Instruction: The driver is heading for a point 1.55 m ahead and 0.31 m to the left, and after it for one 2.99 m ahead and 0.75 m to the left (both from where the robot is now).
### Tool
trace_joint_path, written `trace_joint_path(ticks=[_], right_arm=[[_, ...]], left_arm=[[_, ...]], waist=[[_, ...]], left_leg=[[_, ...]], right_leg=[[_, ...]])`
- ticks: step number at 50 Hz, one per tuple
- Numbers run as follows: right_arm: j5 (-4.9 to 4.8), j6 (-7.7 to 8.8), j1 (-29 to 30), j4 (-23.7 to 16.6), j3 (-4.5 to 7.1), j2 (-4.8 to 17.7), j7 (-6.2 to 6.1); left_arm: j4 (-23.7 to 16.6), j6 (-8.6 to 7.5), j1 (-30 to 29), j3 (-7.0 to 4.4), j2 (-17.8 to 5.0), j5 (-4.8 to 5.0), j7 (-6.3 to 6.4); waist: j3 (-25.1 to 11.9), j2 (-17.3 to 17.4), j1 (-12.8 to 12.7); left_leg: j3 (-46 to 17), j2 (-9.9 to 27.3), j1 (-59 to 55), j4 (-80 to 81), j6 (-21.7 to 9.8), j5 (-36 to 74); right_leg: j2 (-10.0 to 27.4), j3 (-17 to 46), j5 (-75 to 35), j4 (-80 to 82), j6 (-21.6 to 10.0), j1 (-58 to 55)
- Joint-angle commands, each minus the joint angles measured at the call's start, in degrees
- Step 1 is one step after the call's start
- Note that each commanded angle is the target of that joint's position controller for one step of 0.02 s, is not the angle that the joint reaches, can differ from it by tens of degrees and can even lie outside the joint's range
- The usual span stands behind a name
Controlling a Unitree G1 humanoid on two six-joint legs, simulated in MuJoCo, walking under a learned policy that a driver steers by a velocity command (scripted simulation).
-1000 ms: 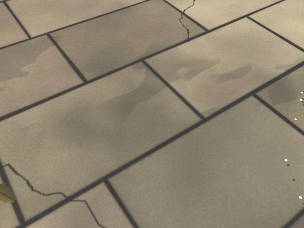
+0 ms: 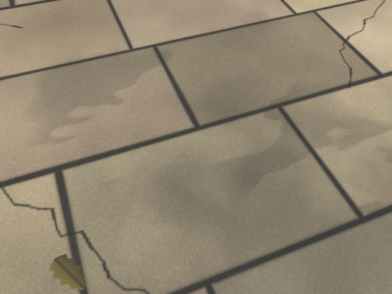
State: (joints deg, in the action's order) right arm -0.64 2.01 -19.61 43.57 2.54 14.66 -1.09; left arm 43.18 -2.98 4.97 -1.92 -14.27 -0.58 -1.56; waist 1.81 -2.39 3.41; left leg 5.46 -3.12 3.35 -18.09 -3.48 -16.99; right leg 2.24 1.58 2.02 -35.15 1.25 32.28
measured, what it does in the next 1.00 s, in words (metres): walks ahead, turning left: right foot, then left foot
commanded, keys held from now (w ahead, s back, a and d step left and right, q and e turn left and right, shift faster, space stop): q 0.66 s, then no key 0.04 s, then e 0.04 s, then w+e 0.26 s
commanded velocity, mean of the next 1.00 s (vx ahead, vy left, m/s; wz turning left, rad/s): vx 0.08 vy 0.00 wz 0.33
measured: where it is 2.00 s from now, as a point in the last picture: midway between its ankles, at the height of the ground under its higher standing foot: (154, 250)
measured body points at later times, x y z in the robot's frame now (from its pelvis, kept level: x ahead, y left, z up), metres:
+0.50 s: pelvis +0.06 +0.03 -0.01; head +0.08 +0.07 +0.43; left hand +0.15 +0.34 -0.14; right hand +0.24 -0.22 -0.10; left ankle +0.05 +0.13 -0.74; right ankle +0.13 -0.11 -0.70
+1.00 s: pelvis +0.13 +0.04 -0.01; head +0.14 +0.03 +0.44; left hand +0.10 +0.33 -0.12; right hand +0.36 -0.15 -0.11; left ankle +0.06 +0.13 -0.71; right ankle +0.12 -0.08 -0.74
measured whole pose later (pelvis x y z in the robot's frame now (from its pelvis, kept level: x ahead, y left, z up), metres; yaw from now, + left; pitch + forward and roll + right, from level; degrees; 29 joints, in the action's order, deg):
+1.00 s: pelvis +0.13 +0.04 -0.01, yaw +19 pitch +1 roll +0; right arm -0.5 1.7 -12.5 37.5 2.1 15.7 -0.7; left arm 50.7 -3.9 14.8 -2.8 -15.4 0.9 -1.3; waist -1.3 2.3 -1.3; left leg -2.5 -3.1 19.8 -45.9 -1.8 -27.4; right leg -1.9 1.5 19.4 -29.1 -2.7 11.4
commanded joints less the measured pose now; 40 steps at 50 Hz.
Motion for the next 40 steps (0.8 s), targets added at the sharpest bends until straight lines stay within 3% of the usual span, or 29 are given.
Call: trace_joint_path(ticks=[1, 2, 3, 4, 5, 6, 7, 8, 9, 10, 11, 13, 17, 20, 21, 22, 23, 24, 25, 26, 27, 29, 31, 34, 37, 39, 40], right_arm=[[-0.75, -0.55, 1.64, -2.87, 3.28, 11.4, -0.35], [-1.04, -0.87, 2.51, -2.92, 3.29, 11.23, -0.41], [-0.81, -0.82, 2.01, -3.05, 3.15, 10.69, -0.43], [0.65, -0.23, 1.9, -5.12, 2.24, 8.11, -0.32], [0.81, -0.16, -4.02, -5.21, 0.78, 3.68, -0.1], [-0.31, -0.76, -3.11, -3.83, 2.12, 8.33, 0.1], [-1.41, -1.65, -0.54, -4.72, 3.11, 10.42, 0.02], [-1.29, -2.75, 1.01, -4.93, 3.19, 9.75, -0.47], [-0.81, -4.12, 1.23, -5.02, 3.31, 9.29, -0.98], [-0.53, -5.38, 0.34, -4.95, 3.18, 8.14, -1.32], [-0.33, -6.07, -0.73, -4.96, 2.95, 7.06, -1.42], [-0.1, -6.26, -0.65, -5.75, 2.58, 6.16, -1.16], [0.1, -5.76, 2.61, -7.95, 2.45, 7.26, 0.25], [0.49, -5.82, 0.23, -7.36, 3.3, 7.89, 0.91], [1.03, -5.81, -0.91, -6.95, 3.94, 8.91, 0.72], [1.33, -5.61, -1.43, -7.79, 5.17, 13.59, -0.16], [1.98, -4.94, 0.57, -10.56, 5.9, 19.69, -0.48], [3.38, -3.43, 0.5, -10.49, 5.41, 17.82, -0.13], [3.02, -2.26, 3.07, -10.5, 4.85, 15.84, -0.1], [1.75, -1.85, 6.35, -11.05, 4.51, 13.96, -0.26], [0.87, -1.82, 8.25, -11.42, 3.96, 12.4, -0.51], [0.82, -1.99, 7.9, -11.99, 3.19, 10.87, -1.08], [0.62, -2.14, 6.21, -12.15, 3.31, 10.94, -1.44], [0.34, -2.79, 5.14, -12.4, 3.76, 11.79, -1.86], [1.16, -3.24, 6.36, -12.73, 3.19, 10.5, -1.48], [1.29, -3.16, 5.54, -11.52, 2.22, 8.37, -0.81], [1.25, -3.09, 4.81, -10.59, 2.11, 8.72, -0.45]], left_arm=[[-3.84, -1.13, -0.81, -1.71, -6.36, -0.17, -0.05], [-3.14, -1.28, 1.5, -2.25, -7.41, -0.38, 0.22], [-2.41, -1.57, 4.48, -3.04, -9.88, -0.89, 0.83], [-2.19, -1.48, 9.13, -3.98, -14.2, -1.86, 1.7], [-1.78, -0.3, 11.3, -4.36, -14.81, -1.53, 2.42], [-2.88, 0.66, 11.28, -3.25, -10.41, -0.62, 2.82], [-3.48, 1.15, 7.09, -2.74, -8.81, -0.1, 3.0], [-3.78, 1.46, 3.07, -2.3, -7.03, 0.32, 3.18], [-3.84, 1.8, -0.31, -2.11, -6.24, 0.51, 3.16], [-3.66, 1.99, -2.42, -2.27, -6.71, -0.1, 3.05], [-3.58, 2.13, -3.94, -2.59, -7.37, -0.6, 2.98], [-3.4, 2.01, -5.65, -3.1, -8.45, -0.62, 3.17], [-1.96, 2.39, -4.63, -3.89, -10.91, 0.07, 3.73], [-0.91, 3.25, -5.23, -4.0, -10.98, 1.43, 3.64], [0.06, 3.64, -3.8, -3.68, -9.1, 1.74, 3.52], [0.71, 4.16, -1.07, -3.11, -6.07, 0.8, 3.21], [-2.8, 4.01, -5.5, -3.16, -6.71, -0.24, 3.6], [-3.61, 3.75, -9.03, -3.89, -8.52, -0.07, 3.94], [-3.12, 3.71, -7.11, -4.22, -8.81, 0.72, 4.01], [-1.5, 3.76, -4.74, -4.66, -9.18, 0.54, 4.3], [-0.66, 3.72, -3.86, -4.88, -9.51, -0.01, 4.6], [-0.3, 3.36, -2.88, -4.75, -8.53, 0.06, 4.21], [-0.51, 3.08, -3.23, -4.27, -7.41, 0.62, 3.98], [-0.85, 2.86, -4.53, -3.6, -6.58, 0.85, 3.61], [0.22, 2.87, -2.78, -3.13, -6.72, 1.13, 2.8], [0.84, 2.62, -1.98, -2.6, -6.38, 1.3, 1.95], [0.84, 2.35, -2.38, -2.4, -6.41, 1.37, 1.5]], waist=[[-3.4, 7.5, -2.84], [-4.38, 7.22, -4.55], [-6.93, 5.71, -5.75], [-14.31, -0.07, -6.25], [-21.84, -11.41, -5.37], [-23.83, -6.96, -7.52], [-17.91, -5.15, -6.25], [-13.23, -3.23, -4.67], [-9.18, -3.53, -3.36], [-7.02, -5.64, -1.97], [-5.99, -6.87, -1.18], [-6.27, -7.08, -0.81], [-8.66, -5.89, -2.17], [-8.14, -4.08, -0.19], [-6.32, -0.85, -0.08], [-2.99, 13.04, -1.27], [-0.03, 22.68, -1.01], [-1.87, 17.14, 0.69], [-2.08, 14.98, -1.46], [-2.58, 11.33, -3.2], [-3.58, 10.58, -3.64], [-6.52, 9.83, -4.09], [-7.68, 9.02, -3.4], [-7.56, 9.83, -2.21], [-7.88, 11.14, -1.7], [-7.95, 11.08, -0.72], [-6.05, 11.85, -0.08]], left_leg=[[-10.97, 15.43, -2.87, -4.01, -6.51, 44.27], [-11.41, 14.04, -2.56, -7.49, -5.4, 43.02], [-10.62, 11.08, 0.24, -12.53, -3.06, 41.15], [-8.73, 6.86, 10.17, -23.55, 0.08, 27.0], [-6.72, -0.56, 25.95, -41.81, 3.97, -16.01], [-11.84, -0.1, 28.06, -50.68, 5.32, -25.74], [-11.55, 2.16, 31.94, -53.98, 5.87, -22.44], [-10.42, 4.22, 33.12, -52.88, 6.72, -19.04], [-10.17, 5.64, 31.42, -49.33, 7.57, -16.23], [-8.49, 5.78, 27.03, -46.85, 8.28, -13.66], [-6.77, 5.28, 23.47, -45.04, 8.61, -12.1], [-5.55, 6.17, 19.52, -39.29, 8.06, -9.36], [-4.47, 7.41, 15.74, -29.79, 5.46, -3.44], [-1.39, 5.01, 9.32, -18.99, 2.07, 2.11], [-2.97, 4.24, 6.97, -14.3, 0.06, 3.81], [-17.74, 13.03, 5.11, -3.84, -4.15, 11.98], [-38.21, 24.36, 8.11, 3.34, -14.3, 13.92], [-37.87, 23.8, 9.75, 4.61, -16.15, 9.85], [-33.05, 21.09, 9.36, 3.71, -13.1, 7.14], [-29.02, 18.19, 8.47, 2.21, -9.6, 6.1], [-26.73, 16.82, 7.77, 1.0, -7.94, 9.58], [-24.14, 14.97, 6.62, -0.75, -7.82, 19.19], [-23.67, 14.33, 2.96, -1.89, -8.23, 23.24], [-25.05, 14.17, 0.01, -2.73, -8.61, 21.71], [-24.33, 14.43, 2.61, -3.14, -9.36, 21.57], [-24.24, 13.56, 5.73, -0.55, -9.35, 5.04], [-25.27, 13.47, 7.56, 1.27, -9.31, -4.7]], right_leg=[[-1.94, -0.64, 1.44, 5.23, -1.71, -4.41], [-2.68, -1.23, -1.95, 9.59, -2.96, -8.77], [-1.05, -0.11, -15.09, 12.61, -4.89, -17.48], [8.23, 7.51, -38.99, 6.65, -9.64, -33.56], [22.6, 21.36, -49.82, 5.86, -20.86, -48.57], [22.77, 22.1, -41.36, 8.34, -22.02, -45.34], [20.16, 17.16, -29.63, 10.63, -19.87, -40.48], [17.35, 13.68, -18.83, 13.04, -17.58, -34.47], [15.74, 11.01, -9.09, 15.91, -15.87, -27.46], [13.75, 7.73, -3.74, 18.36, -14.93, -20.71], [12.93, 5.27, -1.91, 19.84, -14.85, -16.32], [13.03, 1.59, -2.71, 20.37, -14.94, -13.86], [15.9, -0.14, -2.42, 18.98, -14.3, -17.18], [14.69, -3.34, 7.59, 14.06, -9.75, -15.73], [12.24, -5.67, 14.32, 8.62, -6.31, -12.67], [5.7, -11.87, 22.93, -6.15, -0.67, -4.51], [-2.94, -7.57, 35.51, -19.17, 2.54, 7.26], [-2.47, 0.28, 34.94, -28.44, 1.44, 7.49], [-1.35, 2.22, 29.39, -30.21, 0.4, 7.94], [-0.42, 2.68, 24.23, -29.69, 0.27, 7.76], [-0.39, 2.61, 21.02, -29.49, 0.68, 7.23], [-1.53, 2.4, 17.54, -30.66, 1.76, 3.97], [-2.17, 2.72, 16.11, -26.1, 2.61, 3.97], [-2.53, 3.28, 15.89, -16.58, 3.66, 2.79], [-1.49, 2.09, 17.06, -10.6, 3.77, -4.19], [-0.86, 0.23, 16.7, -5.81, 2.98, -9.69], [-1.44, -1.28, 17.2, -4.07, 2.37, -10.94]])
